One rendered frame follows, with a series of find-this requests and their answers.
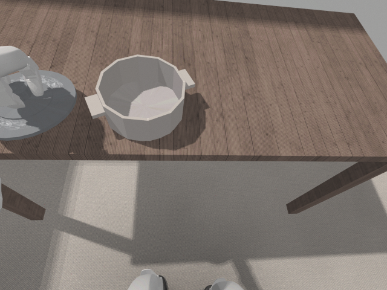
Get robot left hand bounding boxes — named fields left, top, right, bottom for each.
left=0, top=46, right=44, bottom=109

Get knob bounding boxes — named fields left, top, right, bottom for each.
left=9, top=82, right=32, bottom=101

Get pot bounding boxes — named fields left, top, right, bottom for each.
left=85, top=54, right=195, bottom=141

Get robot right shin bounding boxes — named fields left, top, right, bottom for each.
left=211, top=278, right=226, bottom=288

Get left robot thigh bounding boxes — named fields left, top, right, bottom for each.
left=128, top=274, right=163, bottom=290

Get lid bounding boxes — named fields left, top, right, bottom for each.
left=0, top=70, right=77, bottom=141

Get table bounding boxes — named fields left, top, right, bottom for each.
left=0, top=0, right=387, bottom=221

